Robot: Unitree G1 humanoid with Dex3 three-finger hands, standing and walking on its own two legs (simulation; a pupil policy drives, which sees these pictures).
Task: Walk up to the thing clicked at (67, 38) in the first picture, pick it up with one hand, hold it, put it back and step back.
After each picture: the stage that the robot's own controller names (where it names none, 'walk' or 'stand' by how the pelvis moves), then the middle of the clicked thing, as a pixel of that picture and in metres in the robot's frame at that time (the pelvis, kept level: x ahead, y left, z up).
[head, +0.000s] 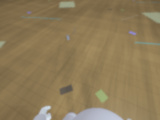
stand; (68, 37) +1.85 +0.57 -0.72
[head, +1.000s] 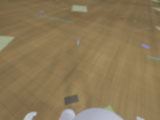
walk; (78, 42) +1.77 +0.22 -0.69
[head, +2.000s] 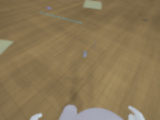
walk; (85, 54) +1.18 +0.07 -0.70
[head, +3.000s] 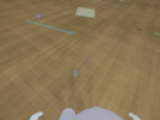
walk; (75, 73) +0.76 +0.15 -0.71
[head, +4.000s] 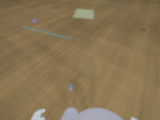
walk; (70, 87) +0.52 +0.21 -0.71
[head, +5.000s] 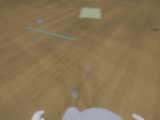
stand; (74, 94) +0.40 +0.16 -0.70
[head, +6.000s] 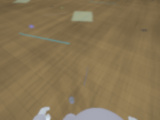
stand; (71, 100) +0.35 +0.19 -0.72
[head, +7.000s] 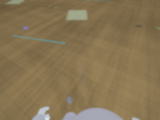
stand; (69, 100) +0.34 +0.23 -0.71
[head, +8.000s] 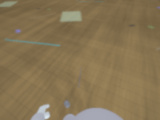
stand; (67, 104) +0.29 +0.25 -0.71
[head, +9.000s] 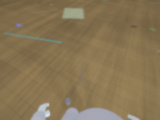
stand; (67, 101) +0.30 +0.22 -0.72
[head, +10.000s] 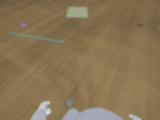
stand; (69, 102) +0.28 +0.22 -0.72
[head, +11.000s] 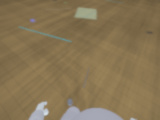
stand; (70, 102) +0.28 +0.18 -0.70
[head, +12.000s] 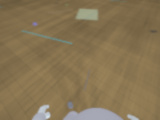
stand; (70, 105) +0.26 +0.20 -0.72
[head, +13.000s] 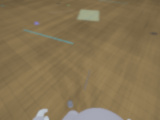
stand; (70, 104) +0.27 +0.20 -0.72
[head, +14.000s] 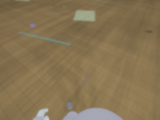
stand; (69, 105) +0.26 +0.21 -0.72
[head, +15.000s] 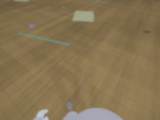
stand; (69, 105) +0.27 +0.21 -0.72
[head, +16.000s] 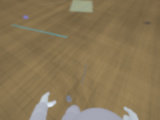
go down; (68, 98) +0.29 +0.21 -0.70
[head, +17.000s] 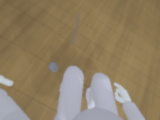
go down; (53, 67) +0.32 +0.28 -0.29
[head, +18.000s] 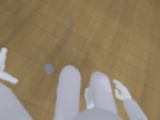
close in; (49, 68) +0.31 +0.29 -0.27
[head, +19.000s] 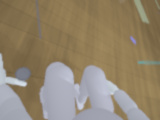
close in; (22, 74) +0.27 +0.30 -0.21
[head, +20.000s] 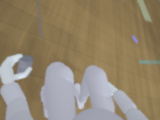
close; (25, 66) +0.31 +0.31 -0.20
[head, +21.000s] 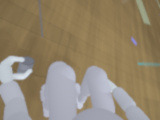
lift; (25, 67) +0.29 +0.31 -0.20
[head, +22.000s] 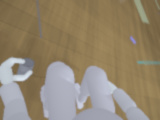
lift; (25, 69) +0.29 +0.31 -0.20
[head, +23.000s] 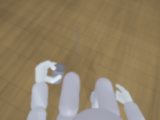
lift; (57, 73) +0.29 +0.23 -0.04
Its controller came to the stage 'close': yes
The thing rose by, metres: 0.54
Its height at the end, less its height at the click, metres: +0.54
